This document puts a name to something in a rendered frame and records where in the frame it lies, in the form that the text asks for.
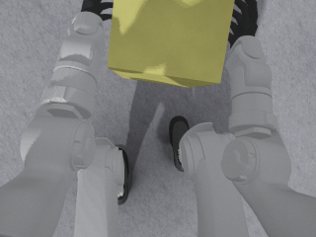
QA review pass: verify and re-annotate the carton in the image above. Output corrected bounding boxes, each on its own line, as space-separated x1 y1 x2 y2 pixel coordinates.
107 0 235 88

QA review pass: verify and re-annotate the left robot forearm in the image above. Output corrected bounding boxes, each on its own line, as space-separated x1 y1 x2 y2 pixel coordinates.
20 11 106 159

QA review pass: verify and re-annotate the robot right upper arm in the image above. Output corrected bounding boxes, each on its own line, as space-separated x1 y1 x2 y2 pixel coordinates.
220 136 316 237

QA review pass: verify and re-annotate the right robot foot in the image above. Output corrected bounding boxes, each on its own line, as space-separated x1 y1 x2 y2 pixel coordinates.
169 116 190 172

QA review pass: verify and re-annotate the right robot hand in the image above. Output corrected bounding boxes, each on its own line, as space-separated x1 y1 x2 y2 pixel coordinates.
228 0 259 48

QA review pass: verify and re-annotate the robot foot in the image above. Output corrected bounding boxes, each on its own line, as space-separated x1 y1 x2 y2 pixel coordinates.
169 116 190 172
118 148 129 205

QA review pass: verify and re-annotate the left robot hand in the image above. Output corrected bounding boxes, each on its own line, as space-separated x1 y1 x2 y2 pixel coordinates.
81 0 114 21

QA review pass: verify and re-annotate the robot left upper arm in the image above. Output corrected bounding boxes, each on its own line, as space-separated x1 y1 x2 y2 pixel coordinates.
0 116 97 237

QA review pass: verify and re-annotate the left robot foot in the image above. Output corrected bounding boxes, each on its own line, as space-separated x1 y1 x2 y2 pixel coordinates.
118 148 129 205

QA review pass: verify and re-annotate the right robot forearm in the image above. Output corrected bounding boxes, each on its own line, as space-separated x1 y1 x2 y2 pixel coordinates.
225 36 287 151

